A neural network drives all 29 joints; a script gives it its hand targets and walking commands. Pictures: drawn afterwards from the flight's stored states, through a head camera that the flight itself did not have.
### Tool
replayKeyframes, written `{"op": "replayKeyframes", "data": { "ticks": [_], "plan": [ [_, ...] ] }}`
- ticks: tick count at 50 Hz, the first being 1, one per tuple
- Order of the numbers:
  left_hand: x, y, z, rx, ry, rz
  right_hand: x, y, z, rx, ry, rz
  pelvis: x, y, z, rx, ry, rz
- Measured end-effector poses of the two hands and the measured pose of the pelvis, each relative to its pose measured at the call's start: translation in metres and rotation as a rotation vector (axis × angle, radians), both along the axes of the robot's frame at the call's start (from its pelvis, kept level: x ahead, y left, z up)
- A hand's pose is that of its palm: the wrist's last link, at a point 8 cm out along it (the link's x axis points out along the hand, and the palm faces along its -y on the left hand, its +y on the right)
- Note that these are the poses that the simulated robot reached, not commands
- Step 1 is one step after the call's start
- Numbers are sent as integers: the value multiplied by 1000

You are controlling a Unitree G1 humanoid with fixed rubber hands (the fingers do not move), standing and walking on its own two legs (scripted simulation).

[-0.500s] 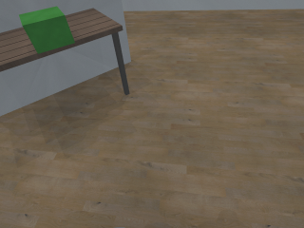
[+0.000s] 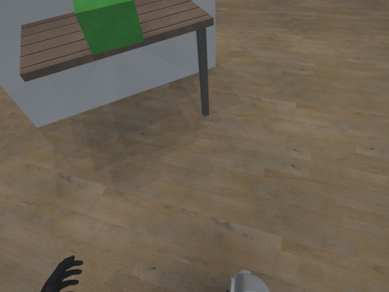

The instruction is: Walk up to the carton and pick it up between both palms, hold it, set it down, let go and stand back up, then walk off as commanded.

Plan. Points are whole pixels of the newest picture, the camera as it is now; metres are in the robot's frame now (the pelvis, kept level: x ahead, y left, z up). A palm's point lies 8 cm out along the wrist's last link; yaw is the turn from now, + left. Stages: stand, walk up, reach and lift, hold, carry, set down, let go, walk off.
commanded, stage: walk up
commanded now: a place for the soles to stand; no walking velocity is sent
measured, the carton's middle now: (108, 19) +1.20 +0.38 +0.03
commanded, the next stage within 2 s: none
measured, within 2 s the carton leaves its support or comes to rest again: neither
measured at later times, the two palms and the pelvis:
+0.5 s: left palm out of the picture +0.16 +0.40 -0.11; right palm (294, 264) +0.20 -0.20 -0.10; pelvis +0.11 +0.10 +0.00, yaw +6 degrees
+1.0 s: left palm (26, 225) +0.30 +0.43 -0.08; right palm (265, 210) +0.34 -0.17 -0.12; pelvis +0.23 +0.11 +0.00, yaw +12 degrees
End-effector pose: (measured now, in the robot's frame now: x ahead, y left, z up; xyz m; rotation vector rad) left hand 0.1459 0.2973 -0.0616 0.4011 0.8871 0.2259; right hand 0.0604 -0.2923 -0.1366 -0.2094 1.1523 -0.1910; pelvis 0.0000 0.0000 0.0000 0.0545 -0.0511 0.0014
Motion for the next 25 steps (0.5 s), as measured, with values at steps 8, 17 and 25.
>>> {"op": "replayKeyframes", "data": {
  "ticks": [8, 17, 25],
  "plan": [
    [-26, 13, 5, 1, 73, 86, 59, 9, 15, 36, -57, 24, 45, 4, 12, -9, -89, 18],
    [-9, 47, -12, -46, 111, 115, 94, 39, 26, -3, -16, 36, 80, 39, 12, -62, -76, 36],
    [14, 102, -50, -137, 147, 164, 139, 92, 41, -105, -16, 106, 112, 100, 2, -99, -31, 101]
  ]
}}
